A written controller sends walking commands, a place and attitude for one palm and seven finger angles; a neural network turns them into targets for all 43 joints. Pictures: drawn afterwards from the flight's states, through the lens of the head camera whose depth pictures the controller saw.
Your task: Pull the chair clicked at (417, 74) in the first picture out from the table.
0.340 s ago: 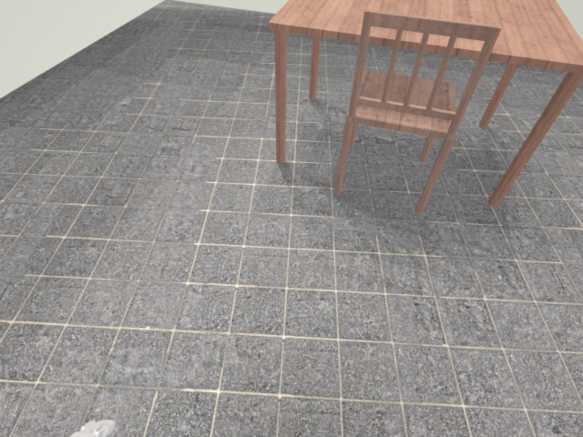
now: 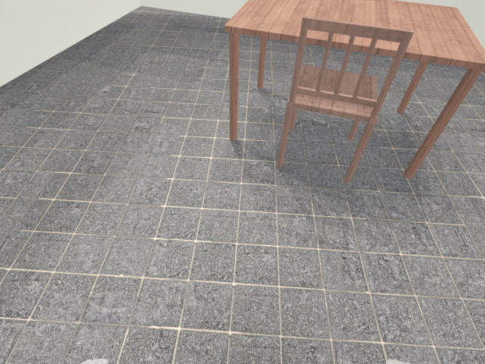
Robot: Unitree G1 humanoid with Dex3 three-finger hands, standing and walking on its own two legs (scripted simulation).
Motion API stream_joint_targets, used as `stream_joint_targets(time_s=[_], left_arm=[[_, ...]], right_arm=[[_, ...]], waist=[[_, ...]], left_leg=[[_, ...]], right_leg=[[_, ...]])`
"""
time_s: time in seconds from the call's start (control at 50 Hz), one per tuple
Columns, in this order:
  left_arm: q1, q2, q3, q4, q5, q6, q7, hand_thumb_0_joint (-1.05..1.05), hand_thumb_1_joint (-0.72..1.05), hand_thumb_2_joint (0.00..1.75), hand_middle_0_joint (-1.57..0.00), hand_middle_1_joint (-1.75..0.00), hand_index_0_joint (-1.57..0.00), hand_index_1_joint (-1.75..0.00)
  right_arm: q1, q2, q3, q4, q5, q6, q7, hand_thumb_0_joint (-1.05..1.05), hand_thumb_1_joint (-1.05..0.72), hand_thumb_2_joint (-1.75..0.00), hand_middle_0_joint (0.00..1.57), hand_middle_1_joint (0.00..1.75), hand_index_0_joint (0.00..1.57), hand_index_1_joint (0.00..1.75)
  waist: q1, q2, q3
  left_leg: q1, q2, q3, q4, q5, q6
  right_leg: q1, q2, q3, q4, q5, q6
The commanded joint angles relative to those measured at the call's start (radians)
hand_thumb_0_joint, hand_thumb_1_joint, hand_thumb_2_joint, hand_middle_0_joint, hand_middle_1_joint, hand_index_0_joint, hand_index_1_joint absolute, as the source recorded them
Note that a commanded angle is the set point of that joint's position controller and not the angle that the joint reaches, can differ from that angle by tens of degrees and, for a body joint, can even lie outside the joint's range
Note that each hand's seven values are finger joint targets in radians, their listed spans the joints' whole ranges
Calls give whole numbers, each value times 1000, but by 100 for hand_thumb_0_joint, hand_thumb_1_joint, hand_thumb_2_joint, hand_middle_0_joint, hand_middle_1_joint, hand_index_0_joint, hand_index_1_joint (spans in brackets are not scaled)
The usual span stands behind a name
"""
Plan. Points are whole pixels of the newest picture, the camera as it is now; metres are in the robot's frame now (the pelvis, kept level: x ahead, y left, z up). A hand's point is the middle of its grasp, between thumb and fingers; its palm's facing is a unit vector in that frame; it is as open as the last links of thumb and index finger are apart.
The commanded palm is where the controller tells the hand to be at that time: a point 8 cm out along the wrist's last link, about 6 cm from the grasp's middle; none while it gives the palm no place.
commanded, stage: stand and wait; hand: left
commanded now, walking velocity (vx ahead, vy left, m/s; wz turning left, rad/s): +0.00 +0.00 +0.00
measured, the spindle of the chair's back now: (343, 66) +1.31 -0.36 -0.10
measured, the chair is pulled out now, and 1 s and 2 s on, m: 0.00 0.00 0.00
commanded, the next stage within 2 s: look at it before walking up in 0.48 s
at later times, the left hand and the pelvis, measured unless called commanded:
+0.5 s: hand out of the picture +0.07 +0.24 -0.15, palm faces -0.04 -0.94 -0.34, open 7.4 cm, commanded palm none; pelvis -0.01 -0.01 +0.00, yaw +0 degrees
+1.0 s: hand out of the picture +0.06 +0.23 -0.15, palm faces -0.04 -0.94 -0.33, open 7.3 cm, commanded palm none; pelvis -0.01 -0.01 +0.01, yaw -1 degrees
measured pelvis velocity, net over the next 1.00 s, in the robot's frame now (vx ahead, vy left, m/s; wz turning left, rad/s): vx -0.01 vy -0.01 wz -0.01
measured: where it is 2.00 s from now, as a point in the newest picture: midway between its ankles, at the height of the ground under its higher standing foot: outside the picture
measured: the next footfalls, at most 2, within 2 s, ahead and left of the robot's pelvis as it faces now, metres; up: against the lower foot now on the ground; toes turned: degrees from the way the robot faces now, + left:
left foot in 1.96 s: +0.35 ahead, +0.03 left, +0.00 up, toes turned -16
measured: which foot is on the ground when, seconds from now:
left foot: down 0.00-1.00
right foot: down 0.00-1.00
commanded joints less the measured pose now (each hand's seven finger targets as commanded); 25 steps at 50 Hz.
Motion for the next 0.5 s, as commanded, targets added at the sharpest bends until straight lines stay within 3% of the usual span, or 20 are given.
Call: stream_joint_targets(time_s=[0.0, 0.48], left_arm=[[-42, 213, 45, -60, -6, -22, 14, 0, 90, 90, -20, -30, -20, -30], [-42, 220, 39, -5, -7, -26, 12, 0, 90, 90, -20, -30, -20, -30]], right_arm=[[-49, -215, -53, -58, 0, -26, -17, 0, -90, -90, 20, 30, 20, 30], [-17, -226, -44, 15, 5, -26, -14, 0, -90, -90, 20, 30, 20, 30]], waist=[[-8, 18, -66], [-7, 4, -41]], left_leg=[[11, 132, -89, -74, 240, 22], [9, 141, -98, -121, 179, 12]], right_leg=[[6, -87, 67, -62, 230, -54], [4, -90, 90, -110, 180, -56]])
